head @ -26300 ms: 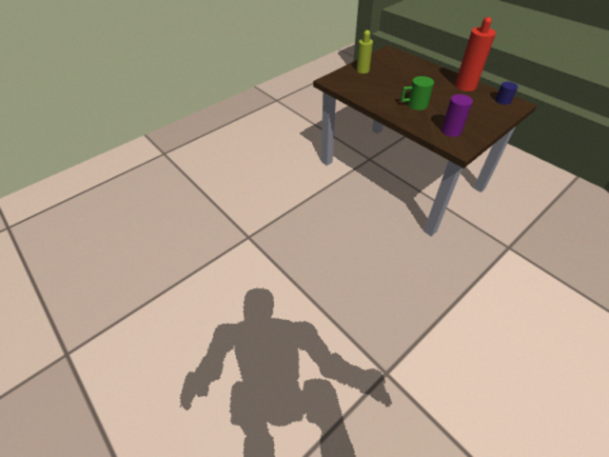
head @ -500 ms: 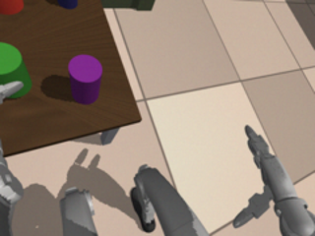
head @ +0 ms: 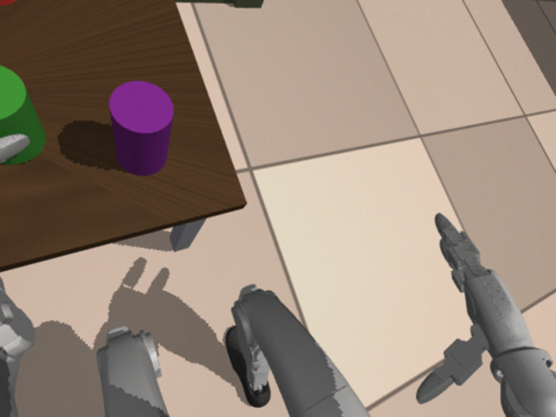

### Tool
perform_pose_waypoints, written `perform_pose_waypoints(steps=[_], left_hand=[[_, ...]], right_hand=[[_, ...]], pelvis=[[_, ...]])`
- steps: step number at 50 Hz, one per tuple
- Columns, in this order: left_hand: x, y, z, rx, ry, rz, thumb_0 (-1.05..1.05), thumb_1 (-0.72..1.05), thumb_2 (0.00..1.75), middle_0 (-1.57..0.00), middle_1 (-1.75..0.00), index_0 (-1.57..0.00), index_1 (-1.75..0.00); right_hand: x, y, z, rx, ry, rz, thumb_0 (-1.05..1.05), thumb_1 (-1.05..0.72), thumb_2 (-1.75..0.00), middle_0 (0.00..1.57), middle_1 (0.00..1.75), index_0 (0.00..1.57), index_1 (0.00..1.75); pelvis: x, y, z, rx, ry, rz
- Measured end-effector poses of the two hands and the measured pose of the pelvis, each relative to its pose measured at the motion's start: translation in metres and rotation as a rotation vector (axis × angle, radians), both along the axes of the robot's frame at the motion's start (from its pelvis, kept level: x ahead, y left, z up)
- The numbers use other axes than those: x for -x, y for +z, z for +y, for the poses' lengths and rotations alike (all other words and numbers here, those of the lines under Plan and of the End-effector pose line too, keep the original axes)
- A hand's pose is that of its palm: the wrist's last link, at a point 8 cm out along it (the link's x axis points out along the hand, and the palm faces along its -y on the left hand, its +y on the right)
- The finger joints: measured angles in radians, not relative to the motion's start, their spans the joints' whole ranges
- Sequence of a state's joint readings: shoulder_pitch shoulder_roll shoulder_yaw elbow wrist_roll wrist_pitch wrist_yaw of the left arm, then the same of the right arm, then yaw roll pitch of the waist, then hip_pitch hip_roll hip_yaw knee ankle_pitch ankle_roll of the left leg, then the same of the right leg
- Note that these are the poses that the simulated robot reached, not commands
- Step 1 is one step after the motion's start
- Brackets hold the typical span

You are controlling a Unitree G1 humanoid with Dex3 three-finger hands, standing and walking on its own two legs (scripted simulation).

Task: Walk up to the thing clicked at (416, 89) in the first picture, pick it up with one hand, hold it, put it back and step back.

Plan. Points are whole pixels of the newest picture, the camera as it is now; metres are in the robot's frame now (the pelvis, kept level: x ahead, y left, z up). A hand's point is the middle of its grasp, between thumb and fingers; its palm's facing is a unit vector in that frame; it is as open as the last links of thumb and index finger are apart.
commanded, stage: open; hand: left
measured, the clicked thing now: out of the picture +0.55 +0.22 -0.06
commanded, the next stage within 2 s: withdraw in 0.36 s
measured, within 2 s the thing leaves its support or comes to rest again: neither
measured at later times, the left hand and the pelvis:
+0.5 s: hand out of the picture +0.55 +0.24 -0.05, palm faces +0.32 -0.95 +0.00, open 16.0 cm; pelvis -0.01 +0.01 +0.00, yaw +0 degrees
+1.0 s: hand out of the picture +0.55 +0.31 +0.06, palm faces +0.35 -0.93 -0.10, open 17.7 cm; pelvis +0.00 +0.01 +0.05, yaw +0 degrees
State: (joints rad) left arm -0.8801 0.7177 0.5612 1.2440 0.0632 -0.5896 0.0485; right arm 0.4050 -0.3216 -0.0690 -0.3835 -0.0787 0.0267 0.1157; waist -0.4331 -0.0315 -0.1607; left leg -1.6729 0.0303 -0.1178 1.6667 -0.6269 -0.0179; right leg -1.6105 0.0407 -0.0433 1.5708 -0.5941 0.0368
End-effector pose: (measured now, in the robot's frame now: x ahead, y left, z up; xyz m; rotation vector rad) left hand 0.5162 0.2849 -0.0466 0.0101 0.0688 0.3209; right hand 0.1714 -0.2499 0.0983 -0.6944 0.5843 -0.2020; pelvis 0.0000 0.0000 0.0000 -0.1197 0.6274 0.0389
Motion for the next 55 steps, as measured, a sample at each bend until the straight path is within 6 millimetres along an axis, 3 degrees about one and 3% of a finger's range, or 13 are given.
perform_pose_waypoints(steps=[7,26,31,35,39,46,55], left_hand=[[0.0,0.001,0.0,0.016,0.003,-0.016,-0.02,-0.57,0.62,-0.81,-0.9,-0.84,-0.91],[0.0,0.002,0.001,0.014,0.008,-0.013,-0.02,-0.6,0.17,-0.33,-0.3,-0.35,-0.3],[-0.001,0.007,0.004,0.006,0.017,-0.024,-0.02,-0.61,0.11,-0.2,-0.19,-0.22,-0.19],[-0.003,0.023,0.013,0.011,0.026,-0.044,-0.02,-0.61,0.08,-0.13,-0.14,-0.15,-0.14],[-0.006,0.053,0.028,-0.001,0.032,-0.064,-0.02,-0.61,0.06,-0.1,-0.1,-0.11,-0.1],[-0.004,0.107,0.057,-0.023,0.035,-0.041,-0.02,-0.61,0.03,-0.07,-0.07,-0.08,-0.07],[0.028,0.13,0.094,-0.083,0.122,0.244,-0.02,-0.6,0.04,-0.06,-0.06,-0.07,-0.06]], right_hand=[[0.003,0.002,0.002,0.011,-0.002,-0.002,-0.01,0.49,-0.06,0.06,0.06,0.06,0.05],[0.009,0.001,0.006,0.011,-0.004,-0.004,-0.01,0.5,-0.06,0.06,0.06,0.06,0.05],[0.005,0.013,0.011,0.025,0.02,-0.032,-0.01,0.5,-0.06,0.06,0.06,0.06,0.05],[0.005,0.028,0.012,0.034,0.022,-0.054,-0.01,0.5,-0.06,0.06,0.06,0.07,0.05],[0.01,0.038,0.009,0.029,-0.01,-0.052,-0.01,0.5,-0.06,0.06,0.06,0.06,0.05],[0.017,0.03,0.006,-0.067,-0.073,0.0,-0.01,0.5,-0.06,0.06,0.06,0.06,0.05],[0.009,0.022,0.018,-0.221,-0.077,0.084,-0.01,0.5,-0.06,0.06,0.06,0.06,0.05]], pelvis=[[0.002,-0.001,0.002,0.003,0.0,-0.001],[0.007,-0.003,0.005,0.006,0.0,-0.005],[0.007,-0.002,0.004,0.001,-0.003,-0.014],[0.006,0.005,0.003,-0.001,-0.003,-0.028],[0.003,0.016,0.003,0.001,-0.001,-0.046],[-0.002,0.04,0.008,0.003,0.002,-0.076],[-0.012,0.075,0.014,-0.02,-0.002,-0.124]])
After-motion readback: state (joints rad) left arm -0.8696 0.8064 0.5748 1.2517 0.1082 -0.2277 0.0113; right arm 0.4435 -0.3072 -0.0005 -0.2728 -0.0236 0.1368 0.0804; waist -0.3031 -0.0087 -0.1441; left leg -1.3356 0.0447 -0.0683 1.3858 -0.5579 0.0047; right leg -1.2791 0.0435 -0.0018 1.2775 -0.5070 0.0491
